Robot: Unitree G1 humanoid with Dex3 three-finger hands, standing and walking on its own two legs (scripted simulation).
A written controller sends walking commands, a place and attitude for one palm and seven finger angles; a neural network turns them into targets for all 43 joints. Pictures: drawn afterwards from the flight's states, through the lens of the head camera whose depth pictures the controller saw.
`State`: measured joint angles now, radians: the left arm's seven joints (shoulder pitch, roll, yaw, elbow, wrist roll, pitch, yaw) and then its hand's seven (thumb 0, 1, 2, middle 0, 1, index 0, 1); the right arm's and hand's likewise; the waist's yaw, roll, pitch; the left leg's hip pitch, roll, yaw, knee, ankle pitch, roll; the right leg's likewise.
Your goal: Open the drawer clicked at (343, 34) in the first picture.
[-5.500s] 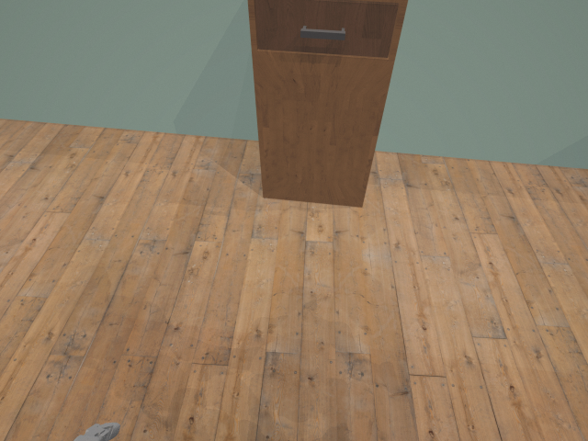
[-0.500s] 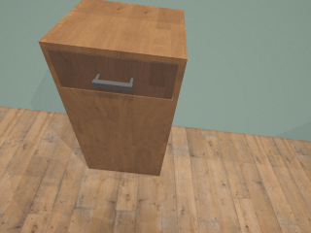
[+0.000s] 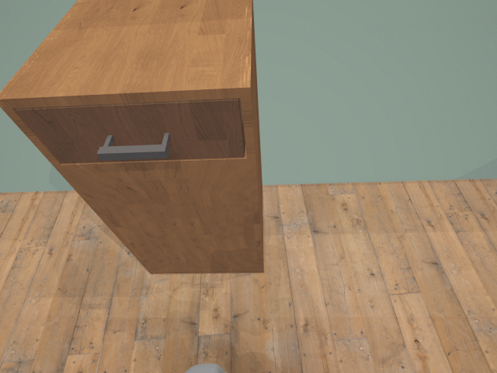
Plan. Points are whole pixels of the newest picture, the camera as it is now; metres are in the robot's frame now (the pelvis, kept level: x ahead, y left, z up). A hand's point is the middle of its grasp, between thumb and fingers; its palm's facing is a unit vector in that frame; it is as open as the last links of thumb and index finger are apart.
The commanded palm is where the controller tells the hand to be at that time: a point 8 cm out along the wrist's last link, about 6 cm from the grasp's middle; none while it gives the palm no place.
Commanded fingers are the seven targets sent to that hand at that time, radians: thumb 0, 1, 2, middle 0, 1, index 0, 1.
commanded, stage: come to a stop and stand still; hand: left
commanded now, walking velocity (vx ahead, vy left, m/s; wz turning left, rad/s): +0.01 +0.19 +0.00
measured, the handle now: (135, 145) +0.52 +0.27 +0.04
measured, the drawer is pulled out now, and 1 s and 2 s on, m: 0.00 0.00 0.00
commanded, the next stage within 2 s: look again from close up in 0.70 s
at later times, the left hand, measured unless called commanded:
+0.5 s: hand out of the picture -0.04 +0.23 -0.17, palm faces +0.10 -0.97 -0.21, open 7.4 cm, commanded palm none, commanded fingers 0.00 0.90 0.90 -0.20 -0.30 -0.20 -0.30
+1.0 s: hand out of the picture -0.02 +0.22 -0.17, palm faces +0.03 -0.98 -0.21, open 7.3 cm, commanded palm none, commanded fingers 0.00 0.90 0.90 -0.20 -0.30 -0.20 -0.30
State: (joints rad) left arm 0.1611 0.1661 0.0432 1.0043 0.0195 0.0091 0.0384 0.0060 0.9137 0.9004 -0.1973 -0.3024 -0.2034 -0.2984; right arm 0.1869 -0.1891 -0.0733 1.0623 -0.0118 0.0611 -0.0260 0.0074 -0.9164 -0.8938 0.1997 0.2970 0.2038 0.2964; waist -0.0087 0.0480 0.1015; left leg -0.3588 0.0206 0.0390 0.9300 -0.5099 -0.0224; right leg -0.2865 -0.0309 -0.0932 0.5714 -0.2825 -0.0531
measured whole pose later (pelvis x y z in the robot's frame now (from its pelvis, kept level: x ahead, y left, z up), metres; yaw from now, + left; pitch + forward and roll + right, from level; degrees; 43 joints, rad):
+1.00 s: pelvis -0.05 +0.04 +0.00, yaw +0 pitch -1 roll +0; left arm 0.30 0.17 0.01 1.02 0.01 0.00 0.03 0.01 0.92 0.90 -0.20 -0.30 -0.21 -0.30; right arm 0.33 -0.18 -0.02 1.01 -0.02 0.00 -0.03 0.01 -0.91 -0.89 0.20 0.30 0.20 0.30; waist -0.02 0.00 0.00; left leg -0.21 0.03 0.03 0.56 -0.34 -0.01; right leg -0.27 -0.02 -0.04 0.56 -0.27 0.00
